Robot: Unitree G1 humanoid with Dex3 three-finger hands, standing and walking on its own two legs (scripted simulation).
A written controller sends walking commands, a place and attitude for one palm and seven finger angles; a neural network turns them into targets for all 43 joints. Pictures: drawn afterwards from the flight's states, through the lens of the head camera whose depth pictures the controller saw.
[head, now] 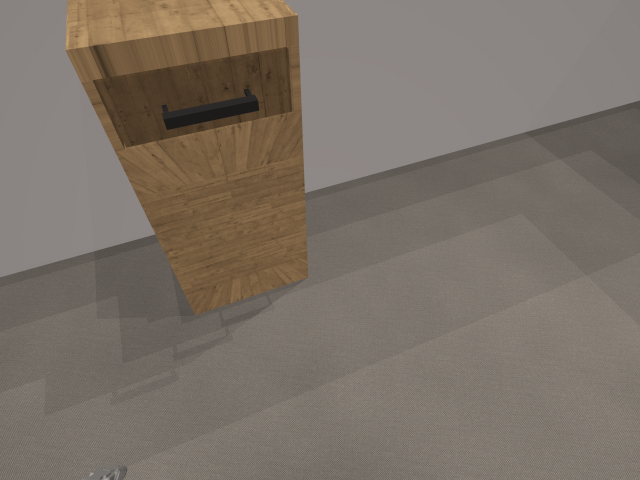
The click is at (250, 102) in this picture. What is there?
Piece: drawer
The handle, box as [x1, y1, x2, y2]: [161, 89, 258, 129]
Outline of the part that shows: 257,99 254,95 250,93 248,89 244,89 246,95 245,97 170,112 167,111 166,105 161,105 163,109 162,115 166,128 169,129 258,110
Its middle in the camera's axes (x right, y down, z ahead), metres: -0.24 -0.28 +0.82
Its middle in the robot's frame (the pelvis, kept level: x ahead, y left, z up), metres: +0.81 +0.28 +0.03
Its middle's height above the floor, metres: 0.80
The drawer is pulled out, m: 0.00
